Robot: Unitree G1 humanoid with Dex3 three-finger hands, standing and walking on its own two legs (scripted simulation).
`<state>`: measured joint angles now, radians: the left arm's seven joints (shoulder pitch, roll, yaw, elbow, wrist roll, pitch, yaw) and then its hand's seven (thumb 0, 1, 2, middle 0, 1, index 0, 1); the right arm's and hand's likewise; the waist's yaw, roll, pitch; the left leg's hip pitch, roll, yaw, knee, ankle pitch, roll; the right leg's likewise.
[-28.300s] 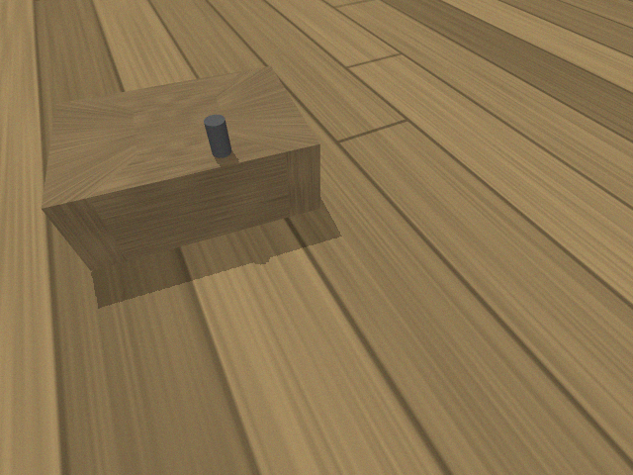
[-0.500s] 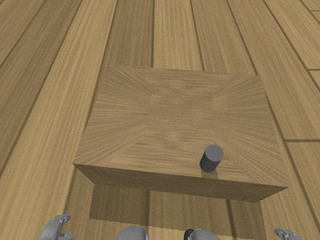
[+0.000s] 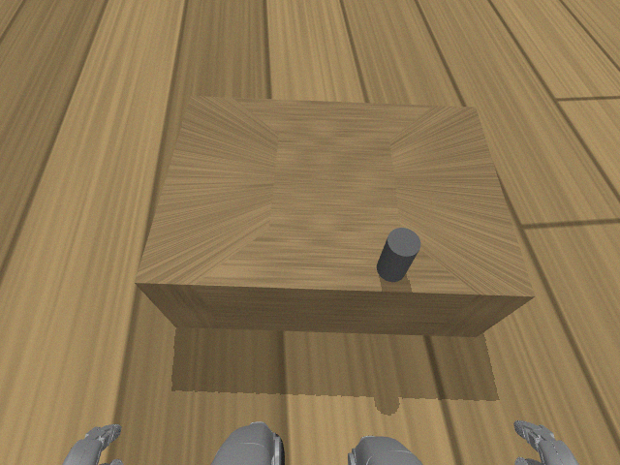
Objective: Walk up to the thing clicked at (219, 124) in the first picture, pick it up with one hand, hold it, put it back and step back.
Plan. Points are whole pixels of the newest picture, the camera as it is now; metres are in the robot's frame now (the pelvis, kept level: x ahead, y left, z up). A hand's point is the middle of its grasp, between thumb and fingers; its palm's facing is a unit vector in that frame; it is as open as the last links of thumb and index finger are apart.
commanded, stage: step back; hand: right
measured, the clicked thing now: (397, 256) +0.55 -0.19 -0.33
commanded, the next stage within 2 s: none
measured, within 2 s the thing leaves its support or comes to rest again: neither
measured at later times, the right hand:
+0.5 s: hand out of the picture -0.03 -0.26 -0.13, palm faces -0.12 +0.89 -0.43, open 7.3 cm
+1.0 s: hand out of the picture -0.18 -0.33 -0.15, palm faces -0.08 +0.91 -0.40, open 7.4 cm
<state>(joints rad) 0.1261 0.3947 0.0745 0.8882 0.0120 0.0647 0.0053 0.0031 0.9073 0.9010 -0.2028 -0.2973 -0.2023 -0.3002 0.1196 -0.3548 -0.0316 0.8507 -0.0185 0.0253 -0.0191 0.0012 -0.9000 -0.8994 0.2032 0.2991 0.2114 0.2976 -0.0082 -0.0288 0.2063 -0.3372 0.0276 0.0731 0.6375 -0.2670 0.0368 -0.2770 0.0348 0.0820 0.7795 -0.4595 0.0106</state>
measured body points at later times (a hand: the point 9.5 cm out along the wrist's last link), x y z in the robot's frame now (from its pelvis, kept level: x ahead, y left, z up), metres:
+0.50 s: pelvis -0.13 +0.00 +0.00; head -0.08 +0.03 +0.45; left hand -0.02 +0.32 -0.12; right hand -0.02 -0.31 -0.10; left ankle -0.12 +0.11 -0.72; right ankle -0.10 -0.15 -0.66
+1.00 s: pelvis -0.29 -0.06 +0.00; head -0.24 -0.08 +0.45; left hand -0.22 +0.26 -0.10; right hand -0.18 -0.38 -0.12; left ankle -0.30 +0.08 -0.66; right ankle -0.25 -0.17 -0.72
